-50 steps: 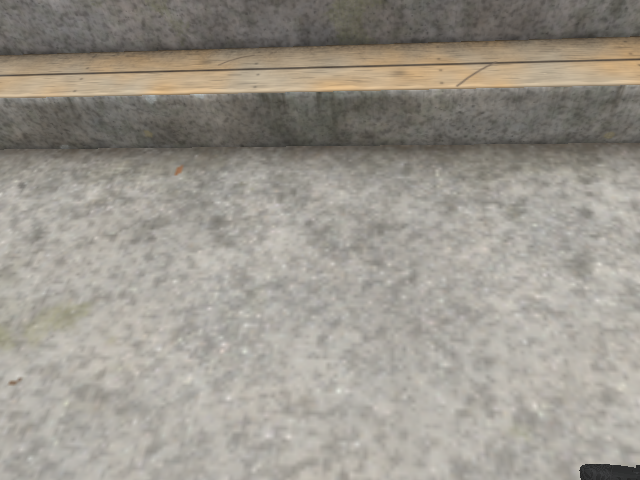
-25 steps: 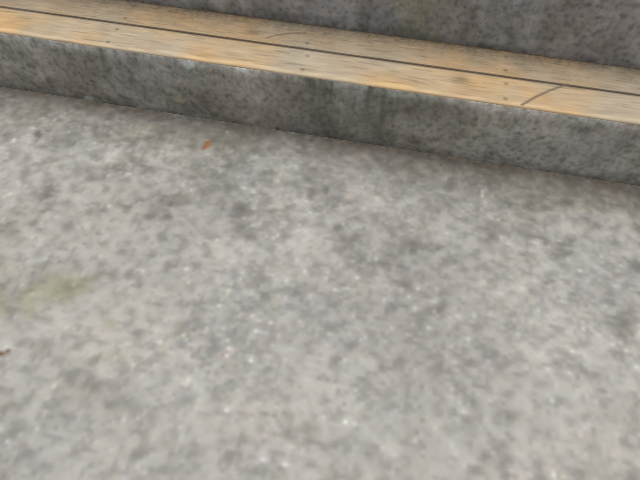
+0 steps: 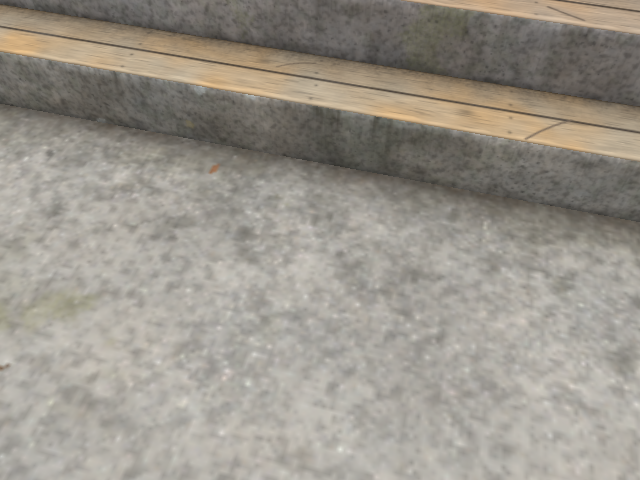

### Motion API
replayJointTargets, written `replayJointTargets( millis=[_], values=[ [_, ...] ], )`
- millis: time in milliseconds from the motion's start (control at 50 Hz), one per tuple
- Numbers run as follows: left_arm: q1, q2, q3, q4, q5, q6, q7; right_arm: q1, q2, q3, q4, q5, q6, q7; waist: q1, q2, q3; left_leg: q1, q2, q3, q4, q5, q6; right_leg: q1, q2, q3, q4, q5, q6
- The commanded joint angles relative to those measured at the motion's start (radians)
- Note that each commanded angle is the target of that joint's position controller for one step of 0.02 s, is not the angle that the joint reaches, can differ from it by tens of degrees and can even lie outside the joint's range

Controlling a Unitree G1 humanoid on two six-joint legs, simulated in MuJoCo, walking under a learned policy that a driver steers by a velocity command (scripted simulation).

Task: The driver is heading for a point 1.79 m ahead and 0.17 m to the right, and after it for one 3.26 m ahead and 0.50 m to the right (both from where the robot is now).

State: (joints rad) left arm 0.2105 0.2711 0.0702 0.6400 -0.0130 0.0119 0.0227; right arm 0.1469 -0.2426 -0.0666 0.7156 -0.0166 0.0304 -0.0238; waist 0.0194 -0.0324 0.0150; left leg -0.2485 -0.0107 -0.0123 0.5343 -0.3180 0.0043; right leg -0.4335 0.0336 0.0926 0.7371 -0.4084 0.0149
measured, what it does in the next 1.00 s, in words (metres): steps on the spot: right foot, then left foot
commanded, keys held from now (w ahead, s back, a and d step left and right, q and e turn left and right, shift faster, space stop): e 0.40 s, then no key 0.04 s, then q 0.56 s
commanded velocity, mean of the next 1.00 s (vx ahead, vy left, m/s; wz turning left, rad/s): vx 0.00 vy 0.00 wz -0.11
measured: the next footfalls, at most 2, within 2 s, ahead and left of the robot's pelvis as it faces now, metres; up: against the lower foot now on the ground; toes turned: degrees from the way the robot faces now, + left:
right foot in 0.26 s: +0.02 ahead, -0.15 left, +0.00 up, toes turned -11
left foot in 0.68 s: +0.06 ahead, +0.08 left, +0.00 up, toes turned -14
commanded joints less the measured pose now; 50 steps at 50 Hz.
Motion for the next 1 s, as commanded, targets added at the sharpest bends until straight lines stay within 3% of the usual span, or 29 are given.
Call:
replayJointTargets(
  millis=[20, 60, 140, 200, 240, 260, 280, 300, 320, 340, 360, 380, 400, 460, 540, 600, 640, 680, 700, 720, 780, 820, 860, 900, 920, 940, 960, 980, 1000],
  values=[
    [-0.039, 0.14, 0.058, -0.092, -0.002, -0.003, 0.003, -0.001, -0.154, -0.043, -0.072, -0.005, -0.027, -0.02, -0.038, 0.188, -0.069, 0.166, 0.377, -0.298, -0.178, 0.582, 0.271, -0.228, -0.013, -0.005, 0.399, -0.181, 0.039],
    [-0.009, 0.101, 0.048, -0.08, -0.004, 0.017, 0.004, -0.049, -0.151, -0.043, -0.071, 0.015, -0.032, -0.025, -0.011, 0.165, -0.048, 0.168, 0.323, -0.188, -0.163, 0.607, 0.22, -0.243, -0.038, -0.005, 0.398, -0.091, 0.055],
    [-0.083, 0.055, 0.019, -0.124, -0.007, 0.024, -0.021, -0.036, -0.175, -0.053, -0.058, 0.018, -0.011, -0.027, -0.049, 0.214, -0.066, 0.132, 0.273, -0.046, -0.155, 0.545, 0.19, -0.101, -0.06, -0.106, 0.161, -0.003, 0.053],
    [-0.066, 0.095, 0.031, -0.139, -0.012, 0.027, -0.041, -0.002, -0.217, -0.065, -0.044, 0.032, -0.01, -0.023, -0.052, 0.229, -0.085, 0.131, 0.309, -0.047, -0.127, 0.498, 0.183, 0.009, -0.048, -0.146, -0.011, 0.03, 0.02],
    [0.008, 0.107, 0.043, -0.118, -0.006, 0.03, -0.041, -0.01, -0.213, -0.062, -0.039, 0.051, -0.015, -0.019, -0.008, 0.195, -0.091, 0.08, 0.291, -0.009, -0.042, 0.405, 0.132, 0.149, -0.007, -0.184, -0.207, 0.18, -0.025],
    [0.045, 0.138, 0.057, -0.112, 0.0, 0.029, -0.031, 0.045, -0.181, -0.054, -0.017, 0.043, -0.02, -0.012, -0.003, 0.112, -0.1, -0.001, 0.248, 0.05, 0.068, 0.292, 0.071, 0.272, -0.005, -0.136, -0.291, 0.309, -0.057],
    [0.079, 0.254, 0.086, -0.132, 0.0, 0.026, -0.014, 0.054, -0.12, -0.036, -0.041, -0.002, -0.024, -0.007, -0.015, -0.168, -0.116, -0.243, 0.14, 0.155, 0.375, -0.055, -0.032, 0.447, -0.233, 0.19, -0.334, 0.668, -0.142],
    [0.091, 0.295, 0.083, -0.149, 0.036, 0.006, -0.022, -0.055, -0.115, -0.027, -0.1, -0.01, -0.029, -0.015, 0.03, -0.314, -0.152, -0.429, 0.004, 0.039, 0.6, -0.388, -0.071, 0.414, -0.436, 0.49, -0.374, 0.798, -0.367],
    [0.097, 0.245, 0.068, -0.148, 0.045, -0.014, -0.029, -0.087, -0.167, -0.042, -0.098, 0.006, -0.028, -0.017, 0.06, -0.17, -0.171, -0.441, 0.028, -0.054, 0.721, -0.362, -0.07, 0.401, -0.411, 0.445, -0.395, 0.695, -0.387],
    [0.052, 0.22, 0.056, -0.139, 0.039, -0.025, -0.027, -0.081, -0.174, -0.045, -0.088, 0.019, -0.024, -0.018, 0.026, -0.124, -0.129, -0.445, 0.045, -0.066, 0.735, -0.274, -0.057, 0.355, -0.354, 0.354, -0.388, 0.602, -0.329],
    [0.001, 0.203, 0.053, -0.141, 0.021, -0.024, -0.019, -0.059, -0.172, -0.049, -0.065, 0.015, -0.02, -0.025, 0.0, -0.054, -0.108, -0.44, 0.06, -0.072, 0.696, -0.187, -0.056, 0.322, -0.293, 0.295, -0.387, 0.494, -0.269],
    [-0.042, 0.186, 0.044, -0.148, 0.006, -0.019, -0.013, -0.051, -0.181, -0.054, -0.061, 0.008, -0.015, -0.03, -0.018, -0.062, -0.092, -0.424, 0.064, -0.074, 0.658, -0.122, -0.06, 0.286, -0.262, 0.266, -0.39, 0.467, -0.239],
    [-0.06, 0.181, 0.038, -0.153, 0.006, -0.013, -0.007, -0.036, -0.174, -0.053, -0.053, 0.007, -0.015, -0.027, -0.033, -0.078, -0.097, -0.376, 0.047, -0.061, 0.663, -0.077, -0.067, 0.242, -0.232, 0.241, -0.394, 0.479, -0.23],
    [-0.072, 0.141, 0.021, -0.152, 0.02, -0.014, 0.004, 0.012, -0.143, -0.042, -0.024, 0.018, -0.013, -0.019, -0.039, -0.084, -0.132, -0.328, 0.036, -0.045, 0.583, -0.008, -0.086, 0.252, -0.212, 0.19, -0.399, 0.461, -0.231],
    [-0.077, 0.08, -0.004, -0.12, 0.037, -0.017, 0.003, -0.002, -0.09, -0.012, -0.015, 0.016, -0.01, -0.01, -0.015, -0.104, -0.122, -0.17, 0.077, -0.035, 0.32, 0.006, -0.089, 0.202, -0.196, 0.143, -0.412, 0.302, -0.22],
    [-0.059, 0.091, -0.007, -0.083, 0.049, -0.018, -0.013, -0.007, -0.112, -0.01, -0.021, 0.023, -0.014, 0.003, 0.008, -0.115, -0.064, -0.072, 0.065, -0.007, 0.188, -0.035, -0.071, 0.145, -0.21, 0.163, -0.429, 0.134, -0.23],
    [-0.087, 0.107, -0.004, -0.076, 0.035, -0.016, -0.014, 0.013, -0.125, -0.012, -0.022, 0.025, -0.021, 0.007, -0.019, -0.093, -0.023, -0.026, 0.046, 0.02, 0.042, 0.037, -0.044, 0.129, -0.204, 0.165, -0.4, 0.102, -0.212],
    [-0.046, 0.114, 0.0, -0.059, 0.029, -0.02, -0.006, 0.023, -0.165, -0.015, -0.038, 0.009, -0.029, 0.008, -0.017, -0.031, -0.026, 0.012, 0.078, -0.04, -0.043, 0.245, -0.008, 0.148, -0.167, 0.139, -0.334, 0.149, -0.148],
    [-0.013, 0.118, 0.004, -0.07, 0.043, -0.024, -0.003, 0.019, -0.222, -0.027, -0.05, 0.012, -0.032, 0.005, 0.026, 0.066, -0.041, 0.009, 0.123, -0.101, -0.016, 0.402, 0.023, 0.146, -0.102, 0.079, -0.272, 0.145, -0.11],
    [-0.028, 0.108, 0.006, -0.081, 0.049, -0.025, 0.003, 0.023, -0.233, -0.037, -0.037, 0.032, -0.031, 0.007, 0.027, 0.168, -0.049, -0.051, 0.134, -0.162, -0.046, 0.314, 0.072, 0.17, -0.032, -0.032, -0.222, 0.146, -0.068],
    [-0.093, 0.067, 0.012, -0.102, 0.035, -0.009, 0.015, 0.009, -0.185, -0.027, -0.067, 0.019, -0.032, 0.003, 0.001, 0.245, -0.044, -0.097, 0.194, -0.319, -0.131, 0.228, 0.128, 0.17, 0.013, -0.106, -0.093, 0.149, -0.038],
    [-0.083, 0.053, 0.018, -0.112, 0.032, -0.004, 0.009, 0.016, -0.194, -0.032, -0.085, 0.022, -0.031, -0.002, -0.004, 0.233, -0.054, -0.092, 0.191, -0.35, -0.117, 0.218, 0.138, 0.164, 0.008, -0.095, -0.099, 0.14, -0.053],
    [-0.055, 0.057, 0.028, -0.107, 0.033, -0.008, 0.0, 0.003, -0.189, -0.034, -0.11, 0.029, -0.024, -0.005, 0.002, 0.167, -0.072, -0.146, 0.142, -0.306, -0.06, 0.172, 0.104, 0.226, -0.028, -0.081, -0.154, 0.17, -0.076],
    [-0.01, 0.1, 0.047, -0.095, 0.035, -0.009, -0.004, -0.009, -0.158, -0.028, -0.134, 0.038, -0.016, -0.008, 0.004, -0.029, -0.067, -0.267, 0.028, -0.151, 0.133, 0.051, 0.018, 0.298, -0.166, 0.05, -0.298, 0.205, -0.14],
    [0.009, 0.137, 0.054, -0.089, 0.034, -0.011, -0.005, 0.004, -0.145, -0.026, -0.146, 0.037, -0.012, -0.007, -0.002, -0.169, -0.068, -0.33, -0.025, -0.054, 0.285, -0.081, -0.019, 0.322, -0.331, 0.225, -0.396, 0.305, -0.235],
    [0.017, 0.128, 0.048, -0.096, 0.04, -0.021, -0.001, -0.006, -0.17, -0.038, -0.152, 0.028, -0.007, -0.004, 0.012, -0.183, -0.08, -0.388, 0.008, -0.045, 0.519, -0.304, -0.046, 0.334, -0.453, 0.322, -0.419, 0.458, -0.326],
    [0.016, 0.119, 0.041, -0.102, 0.042, -0.03, 0.005, 0.0, -0.189, -0.053, -0.146, 0.033, 0.0, 0.0, 0.007, -0.087, -0.083, -0.416, 0.022, -0.078, 0.685, -0.325, -0.057, 0.327, -0.473, 0.313, -0.412, 0.546, -0.356],
    [-0.03, 0.12, 0.039, -0.107, 0.038, -0.035, 0.01, 0.018, -0.174, -0.054, -0.133, 0.041, 0.009, 0.002, -0.021, -0.029, -0.076, -0.417, 0.045, -0.092, 0.733, -0.275, -0.066, 0.312, -0.438, 0.228, -0.401, 0.553, -0.328],
    [-0.07, 0.128, 0.042, -0.106, 0.03, -0.035, 0.013, 0.026, -0.154, -0.048, -0.128, 0.045, 0.017, 0.002, -0.035, -0.027, -0.056, -0.412, 0.063, -0.086, 0.691, -0.212, -0.071, 0.293, -0.392, 0.141, -0.407, 0.527, -0.288]
  ],
)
